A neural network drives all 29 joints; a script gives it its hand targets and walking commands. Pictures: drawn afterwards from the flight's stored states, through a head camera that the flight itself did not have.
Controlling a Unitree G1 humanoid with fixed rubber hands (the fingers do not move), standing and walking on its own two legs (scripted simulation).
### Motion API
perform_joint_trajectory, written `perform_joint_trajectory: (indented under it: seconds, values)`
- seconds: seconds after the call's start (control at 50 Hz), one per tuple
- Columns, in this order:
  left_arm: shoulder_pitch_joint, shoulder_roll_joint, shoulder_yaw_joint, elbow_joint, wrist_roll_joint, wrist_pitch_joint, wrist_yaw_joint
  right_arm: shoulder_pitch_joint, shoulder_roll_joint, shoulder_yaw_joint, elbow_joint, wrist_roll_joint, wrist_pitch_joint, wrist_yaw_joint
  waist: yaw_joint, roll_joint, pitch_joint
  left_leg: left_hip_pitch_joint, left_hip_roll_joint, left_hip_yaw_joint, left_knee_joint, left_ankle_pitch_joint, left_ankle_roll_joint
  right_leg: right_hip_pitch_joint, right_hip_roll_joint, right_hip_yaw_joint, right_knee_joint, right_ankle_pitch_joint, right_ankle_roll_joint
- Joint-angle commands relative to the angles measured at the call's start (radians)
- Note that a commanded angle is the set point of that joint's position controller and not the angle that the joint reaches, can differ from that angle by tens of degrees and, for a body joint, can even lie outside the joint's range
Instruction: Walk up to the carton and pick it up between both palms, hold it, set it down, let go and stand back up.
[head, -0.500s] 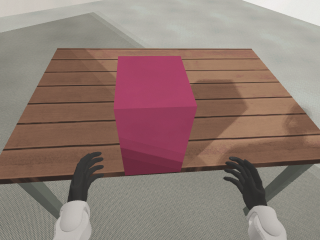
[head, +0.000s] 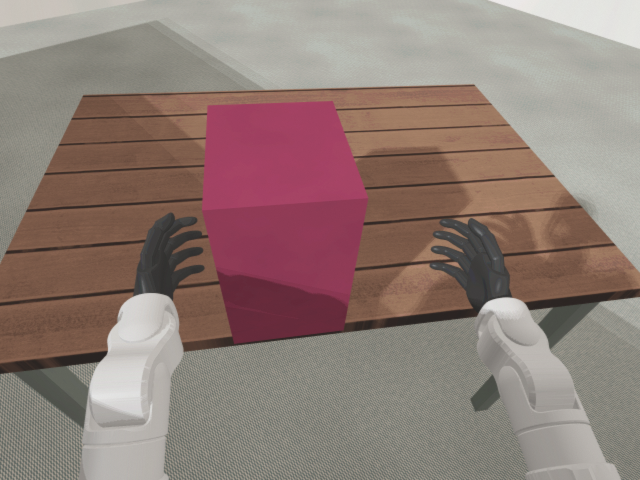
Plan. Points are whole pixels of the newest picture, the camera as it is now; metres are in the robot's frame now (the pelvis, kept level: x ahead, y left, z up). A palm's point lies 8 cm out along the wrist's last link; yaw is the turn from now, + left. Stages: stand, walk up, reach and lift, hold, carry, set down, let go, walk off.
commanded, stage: reach and lift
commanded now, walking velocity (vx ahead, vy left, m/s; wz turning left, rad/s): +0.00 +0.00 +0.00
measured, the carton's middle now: (281, 227) +0.44 +0.06 +0.06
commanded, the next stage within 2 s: none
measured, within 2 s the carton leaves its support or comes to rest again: neither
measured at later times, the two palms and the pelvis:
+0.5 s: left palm (157, 208) +0.36 +0.18 +0.17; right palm (488, 211) +0.38 -0.20 +0.16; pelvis +0.00 +0.00 +0.00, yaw +1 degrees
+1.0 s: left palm (148, 124) +0.41 +0.19 +0.25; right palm (481, 125) +0.45 -0.18 +0.24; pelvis +0.00 +0.00 +0.00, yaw +2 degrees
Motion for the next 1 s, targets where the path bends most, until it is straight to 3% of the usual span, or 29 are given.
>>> perform_joint_trajectory:
  seconds: [0.0,0.02,0.1,0.14,0.18,0.22,0.24,0.28,0.3,0.36,0.38,0.42,0.46,0.48,0.5,0.52,0.58,0.64,0.68,0.7,0.72,0.76,0.82,0.88,0.9,0.92,0.94,0.96,0.98]
  values:
    - [-0.334,0.056,0.019,-0.101,0.010,0.018,0.013,-0.356,-0.121,-0.051,-0.076,0.018,0.007,0.003,0.005,0.002,-0.248,0.031,0.002,-0.061,-0.024,0.106,0.016,0.023,-0.032,0.063,-0.019,0.225,0.060]
    - [-0.339,0.056,0.019,-0.092,0.009,0.030,0.011,-0.355,-0.127,-0.044,-0.045,0.022,0.010,0.003,-0.001,0.019,-0.239,0.029,0.000,-0.060,-0.022,0.093,0.015,0.031,-0.037,0.067,-0.015,0.218,0.058]
    - [-0.433,0.073,0.047,0.018,0.007,0.069,-0.001,-0.475,-0.151,-0.037,0.026,0.035,0.041,-0.008,-0.022,-0.016,-0.253,-0.009,-0.003,-0.064,-0.024,0.056,0.021,0.057,-0.041,0.071,-0.018,0.226,0.071]
    - [-0.429,0.084,0.049,-0.025,-0.004,0.066,-0.003,-0.496,-0.162,-0.031,-0.009,0.045,0.033,-0.012,-0.014,-0.027,-0.311,0.022,-0.006,-0.061,-0.009,0.129,0.013,0.091,-0.026,0.055,0.000,0.319,0.075]
    - [-0.498,0.096,0.043,-0.025,0.002,0.071,0.003,-0.546,-0.178,-0.038,0.033,0.051,0.040,-0.006,-0.014,0.010,-0.352,0.038,-0.007,-0.062,0.003,0.146,0.000,0.080,-0.025,0.053,0.003,0.302,0.075]
    - [-0.508,0.097,0.039,-0.011,-0.005,0.084,0.014,-0.574,-0.201,-0.053,0.045,0.050,0.045,-0.002,-0.021,0.001,-0.368,0.056,-0.001,-0.065,0.004,0.155,-0.009,0.051,-0.017,0.042,0.001,0.289,0.061]
    - [-0.538,0.103,0.052,0.016,-0.009,0.093,0.015,-0.609,-0.193,-0.043,0.055,0.056,0.051,0.000,-0.004,-0.010,-0.340,0.018,0.001,-0.076,0.002,0.160,-0.004,0.038,-0.014,0.044,-0.002,0.281,0.064]
    - [-0.544,0.103,0.053,0.054,-0.005,0.110,0.017,-0.616,-0.202,-0.032,0.139,0.088,0.061,0.010,-0.012,0.009,-0.318,0.044,0.001,-0.076,0.014,0.171,-0.008,0.046,-0.018,0.048,-0.004,0.300,0.061]
    - [-0.632,0.129,0.065,0.064,-0.010,0.113,0.015,-0.684,-0.213,-0.044,0.134,0.085,0.069,0.011,-0.003,0.002,-0.329,0.023,0.001,-0.075,0.009,0.130,0.000,0.034,-0.022,0.054,-0.010,0.260,0.065]
    - [-0.680,0.155,0.067,0.066,-0.022,0.115,0.015,-0.723,-0.213,-0.036,0.158,0.081,0.081,0.003,-0.019,-0.014,-0.350,-0.014,-0.010,-0.072,0.011,0.144,0.010,0.057,-0.028,0.066,-0.002,0.322,0.073]
    - [-0.681,0.168,0.077,0.070,-0.032,0.112,0.015,-0.750,-0.221,-0.021,0.137,0.095,0.079,0.002,-0.010,-0.030,-0.410,0.000,-0.008,-0.073,0.009,0.165,0.015,0.108,-0.029,0.060,0.004,0.369,0.079]
    - [-0.727,0.176,0.072,0.106,-0.030,0.116,0.015,-0.796,-0.225,-0.027,0.193,0.091,0.087,0.003,-0.003,-0.005,-0.407,-0.024,-0.009,-0.071,0.014,0.169,0.011,0.104,-0.032,0.063,0.010,0.379,0.080]
    - [-0.753,0.165,0.047,0.128,-0.045,0.125,0.015,-0.821,-0.232,-0.031,0.229,0.104,0.089,0.010,-0.024,0.025,-0.436,0.009,-0.008,-0.082,0.023,0.193,-0.006,0.063,-0.028,0.055,0.007,0.374,0.072]
    - [-0.784,0.180,0.049,0.094,-0.051,0.124,0.019,-0.858,-0.248,-0.041,0.196,0.105,0.084,0.013,-0.010,0.028,-0.474,0.020,-0.001,-0.087,0.032,0.214,-0.012,0.056,-0.023,0.044,0.008,0.363,0.070]
    - [-0.793,0.190,0.051,0.146,-0.052,0.134,0.022,-0.854,-0.259,-0.043,0.265,0.108,0.094,0.015,-0.021,0.028,-0.452,0.030,-0.003,-0.087,0.039,0.214,-0.016,0.052,-0.018,0.042,0.006,0.349,0.068]
    - [-0.845,0.206,0.060,0.160,-0.055,0.138,0.024,-0.909,-0.275,-0.041,0.272,0.104,0.102,0.019,-0.008,0.020,-0.462,0.035,0.000,-0.083,0.033,0.195,-0.017,0.036,-0.021,0.035,0.006,0.341,0.070]
    - [-0.863,0.223,0.065,0.204,-0.062,0.149,0.017,-0.961,-0.295,-0.027,0.295,0.107,0.107,0.018,-0.015,-0.017,-0.492,-0.013,-0.001,-0.090,0.034,0.229,-0.002,0.095,-0.022,0.041,0.020,0.438,0.082]
    - [-0.971,0.259,0.058,0.316,-0.066,0.128,0.019,-1.055,-0.269,-0.007,0.402,0.123,0.116,0.029,0.000,-0.013,-0.449,-0.101,-0.007,-0.079,0.012,0.115,0.016,0.093,-0.040,0.054,0.009,0.323,0.086]
    - [-0.988,0.250,0.053,0.293,-0.073,0.107,0.023,-1.054,-0.260,-0.013,0.429,0.122,0.111,0.034,0.003,0.010,-0.515,-0.056,-0.001,-0.089,0.023,0.183,0.010,0.076,-0.038,0.053,0.007,0.365,0.076]
    - [-1.018,0.252,0.037,0.322,-0.084,0.112,0.022,-1.086,-0.275,-0.017,0.457,0.126,0.119,0.038,-0.012,0.024,-0.492,-0.055,0.002,-0.099,0.023,0.194,-0.001,0.061,-0.036,0.045,0.004,0.366,0.071]
    - [-1.065,0.267,0.053,0.350,-0.090,0.108,0.024,-1.133,-0.293,-0.030,0.468,0.122,0.118,0.040,-0.005,0.027,-0.532,-0.030,0.005,-0.096,0.041,0.195,-0.004,0.054,-0.033,0.043,0.009,0.352,0.073]
    - [-1.076,0.304,0.067,0.381,-0.071,0.111,0.019,-1.151,-0.285,-0.001,0.484,0.115,0.123,0.041,0.007,-0.010,-0.543,-0.061,-0.009,-0.082,0.037,0.188,0.008,0.104,-0.038,0.050,0.010,0.393,0.087]
    - [-1.151,0.304,0.043,0.460,-0.083,0.093,0.017,-1.238,-0.294,-0.023,0.531,0.113,0.129,0.036,-0.001,0.016,-0.539,-0.132,-0.005,-0.094,0.016,0.153,0.007,0.109,-0.049,0.055,0.019,0.392,0.083]
    - [-1.178,0.301,0.030,0.446,-0.112,0.074,0.029,-1.260,-0.298,-0.015,0.538,0.123,0.118,0.046,0.011,0.015,-0.644,-0.064,0.000,-0.099,0.046,0.261,-0.007,0.108,-0.036,0.036,0.022,0.457,0.079]
    - [-1.185,0.331,0.045,0.490,-0.109,0.073,0.028,-1.281,-0.299,-0.002,0.549,0.115,0.119,0.042,0.008,-0.019,-0.639,-0.086,-0.008,-0.095,0.055,0.265,-0.001,0.120,-0.033,0.039,0.027,0.484,0.089]
    - [-1.200,0.323,0.044,0.516,-0.099,0.073,0.025,-1.286,-0.291,0.005,0.601,0.118,0.129,0.039,0.006,-0.002,-0.628,-0.095,-0.009,-0.097,0.051,0.270,-0.001,0.131,-0.035,0.042,0.031,0.504,0.089]
    - [-1.204,0.318,0.036,0.516,-0.090,0.077,0.023,-1.283,-0.308,-0.011,0.635,0.124,0.133,0.038,-0.013,0.026,-0.637,-0.070,-0.005,-0.098,0.052,0.276,-0.011,0.122,-0.034,0.037,0.027,0.503,0.090]
    - [-1.244,0.318,0.030,0.541,-0.095,0.082,0.021,-1.317,-0.319,-0.002,0.689,0.136,0.140,0.044,-0.001,0.019,-0.586,-0.069,-0.002,-0.102,0.048,0.256,-0.014,0.096,-0.033,0.032,0.015,0.449,0.088]
    - [-1.235,0.324,0.031,0.550,-0.095,0.083,0.021,-1.317,-0.334,-0.007,0.679,0.123,0.135,0.046,-0.010,0.006,-0.576,-0.067,-0.004,-0.100,0.050,0.255,-0.013,0.089,-0.028,0.030,0.008,0.433,0.083]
